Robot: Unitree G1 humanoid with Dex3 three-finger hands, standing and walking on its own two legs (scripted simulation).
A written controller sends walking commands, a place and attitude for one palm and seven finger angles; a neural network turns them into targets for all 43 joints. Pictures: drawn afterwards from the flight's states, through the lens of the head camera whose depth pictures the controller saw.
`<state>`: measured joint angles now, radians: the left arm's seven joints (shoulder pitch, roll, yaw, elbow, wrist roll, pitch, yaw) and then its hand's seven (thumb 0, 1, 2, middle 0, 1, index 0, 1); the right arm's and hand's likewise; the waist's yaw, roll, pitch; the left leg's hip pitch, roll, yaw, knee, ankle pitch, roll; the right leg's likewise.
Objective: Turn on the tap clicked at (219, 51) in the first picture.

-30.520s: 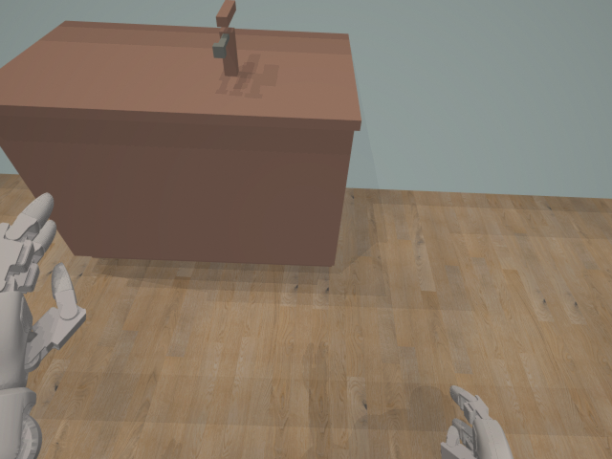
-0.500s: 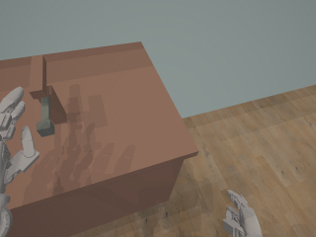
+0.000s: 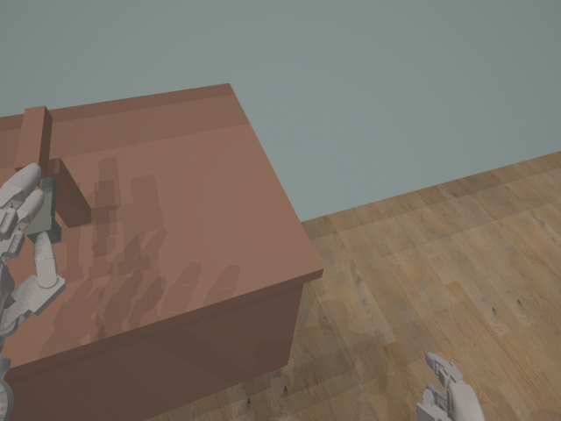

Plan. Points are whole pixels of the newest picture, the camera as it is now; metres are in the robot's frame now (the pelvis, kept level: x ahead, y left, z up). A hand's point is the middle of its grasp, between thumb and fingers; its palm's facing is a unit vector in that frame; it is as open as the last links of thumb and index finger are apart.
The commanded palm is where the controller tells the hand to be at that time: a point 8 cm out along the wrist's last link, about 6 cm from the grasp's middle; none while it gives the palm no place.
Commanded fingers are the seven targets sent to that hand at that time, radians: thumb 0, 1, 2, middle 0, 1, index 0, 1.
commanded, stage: shuffle to correct the standing spot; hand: left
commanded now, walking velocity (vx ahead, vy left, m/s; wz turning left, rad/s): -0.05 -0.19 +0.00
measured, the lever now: (44, 231) +0.32 +0.33 +0.10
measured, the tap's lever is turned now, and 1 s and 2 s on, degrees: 0 0 0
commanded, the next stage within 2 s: come to a stop and stand still in 1.22 s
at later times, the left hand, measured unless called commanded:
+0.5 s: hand (46, 288) +0.21 +0.25 +0.16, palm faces +0.31 -0.87 -0.39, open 7.4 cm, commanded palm +0.16 +0.29 +0.18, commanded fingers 0.00 0.90 0.90 -0.20 -0.30 -0.20 -0.30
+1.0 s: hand (57, 272) +0.22 +0.24 +0.17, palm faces +0.31 -0.85 -0.42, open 7.4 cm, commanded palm +0.16 +0.28 +0.18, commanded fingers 0.00 0.90 0.90 -0.20 -0.30 -0.20 -0.30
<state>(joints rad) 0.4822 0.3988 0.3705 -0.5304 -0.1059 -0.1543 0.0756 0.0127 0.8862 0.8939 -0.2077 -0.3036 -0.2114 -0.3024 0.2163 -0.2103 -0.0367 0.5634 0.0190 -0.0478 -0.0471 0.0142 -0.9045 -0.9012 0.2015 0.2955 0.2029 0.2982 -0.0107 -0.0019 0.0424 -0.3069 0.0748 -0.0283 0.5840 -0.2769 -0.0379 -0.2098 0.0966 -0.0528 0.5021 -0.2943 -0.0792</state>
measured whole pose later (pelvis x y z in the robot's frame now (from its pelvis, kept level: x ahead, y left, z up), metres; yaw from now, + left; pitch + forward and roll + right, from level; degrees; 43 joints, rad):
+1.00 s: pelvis +0.00 +0.00 +0.00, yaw +1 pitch +0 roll -2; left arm 0.47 0.42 0.39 -0.56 -0.10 -0.15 0.08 0.01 0.89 0.89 -0.21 -0.30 -0.21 -0.30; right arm 0.22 -0.19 -0.02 0.56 0.02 -0.05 -0.04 0.01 -0.90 -0.90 0.20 0.30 0.20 0.30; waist -0.01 0.00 0.07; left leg -0.31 0.07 -0.04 0.56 -0.26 -0.05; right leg -0.20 0.09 -0.06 0.47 -0.28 -0.07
